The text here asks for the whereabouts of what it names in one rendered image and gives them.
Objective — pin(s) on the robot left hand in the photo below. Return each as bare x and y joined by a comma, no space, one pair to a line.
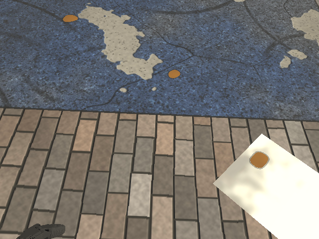
47,231

